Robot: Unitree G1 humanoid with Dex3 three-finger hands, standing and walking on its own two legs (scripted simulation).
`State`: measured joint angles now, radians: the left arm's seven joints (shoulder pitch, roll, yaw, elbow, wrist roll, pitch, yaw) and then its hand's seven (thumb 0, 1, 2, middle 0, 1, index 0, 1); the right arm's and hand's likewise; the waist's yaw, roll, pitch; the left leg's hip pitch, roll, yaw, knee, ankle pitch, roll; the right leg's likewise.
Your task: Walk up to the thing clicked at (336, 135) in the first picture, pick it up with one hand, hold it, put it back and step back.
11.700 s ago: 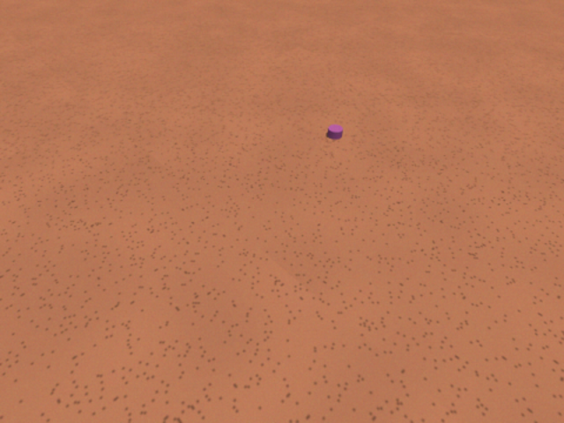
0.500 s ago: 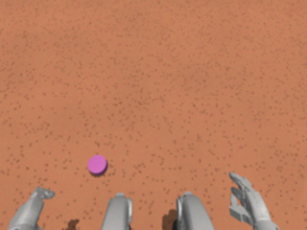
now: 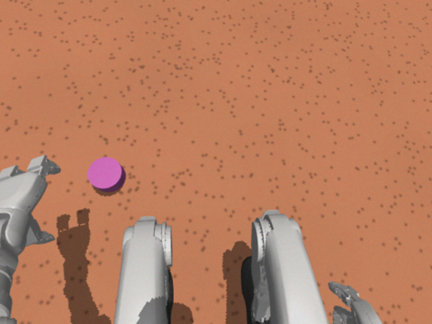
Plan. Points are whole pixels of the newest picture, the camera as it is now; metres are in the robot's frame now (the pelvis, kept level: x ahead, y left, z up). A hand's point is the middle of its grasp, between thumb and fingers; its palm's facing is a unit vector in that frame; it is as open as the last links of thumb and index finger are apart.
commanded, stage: rise first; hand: left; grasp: from above
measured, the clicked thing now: (107, 174) +0.48 +0.30 -0.38
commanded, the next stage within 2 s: approach in 1.16 s
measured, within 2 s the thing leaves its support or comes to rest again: neither
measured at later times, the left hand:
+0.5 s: hand (59, 190) +0.40 +0.34 -0.22, palm faces -0.46 -0.08 -0.88, open 14.2 cm
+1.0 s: hand (72, 182) +0.42 +0.34 -0.25, palm faces -0.46 -0.08 -0.88, open 14.2 cm
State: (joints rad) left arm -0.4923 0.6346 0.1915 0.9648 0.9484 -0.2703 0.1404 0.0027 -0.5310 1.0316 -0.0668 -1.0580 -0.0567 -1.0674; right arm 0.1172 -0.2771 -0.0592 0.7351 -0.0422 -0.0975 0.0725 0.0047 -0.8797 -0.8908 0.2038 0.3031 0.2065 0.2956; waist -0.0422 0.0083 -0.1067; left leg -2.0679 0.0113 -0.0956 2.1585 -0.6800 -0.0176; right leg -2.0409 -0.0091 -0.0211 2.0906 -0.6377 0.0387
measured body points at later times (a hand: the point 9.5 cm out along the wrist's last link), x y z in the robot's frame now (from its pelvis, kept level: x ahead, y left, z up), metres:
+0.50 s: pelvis +0.00 +0.01 -0.06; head +0.21 +0.08 +0.33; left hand +0.42 +0.35 -0.17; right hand +0.09 -0.28 -0.17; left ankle +0.08 +0.13 -0.37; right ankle +0.11 -0.13 -0.37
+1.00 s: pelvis +0.01 +0.01 -0.08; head +0.25 +0.07 +0.29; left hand +0.44 +0.34 -0.20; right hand +0.08 -0.27 -0.19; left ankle +0.08 +0.13 -0.37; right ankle +0.11 -0.13 -0.37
